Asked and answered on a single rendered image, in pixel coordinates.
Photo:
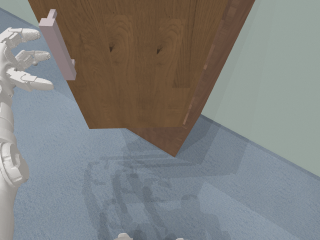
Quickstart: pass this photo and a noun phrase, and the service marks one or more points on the left robot hand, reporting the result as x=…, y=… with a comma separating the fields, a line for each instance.
x=11, y=38

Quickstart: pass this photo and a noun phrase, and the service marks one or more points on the robot left forearm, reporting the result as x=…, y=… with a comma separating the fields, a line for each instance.
x=6, y=113

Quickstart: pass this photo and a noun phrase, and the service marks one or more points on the robot left shin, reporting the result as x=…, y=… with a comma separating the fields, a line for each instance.
x=123, y=235

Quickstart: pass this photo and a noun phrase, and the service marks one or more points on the handle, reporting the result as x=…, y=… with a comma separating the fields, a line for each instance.
x=56, y=44

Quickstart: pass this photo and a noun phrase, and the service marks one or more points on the left robot upper arm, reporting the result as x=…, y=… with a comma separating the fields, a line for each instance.
x=14, y=171

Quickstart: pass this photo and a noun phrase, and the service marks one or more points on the cupboard door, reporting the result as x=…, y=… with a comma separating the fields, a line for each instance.
x=137, y=62

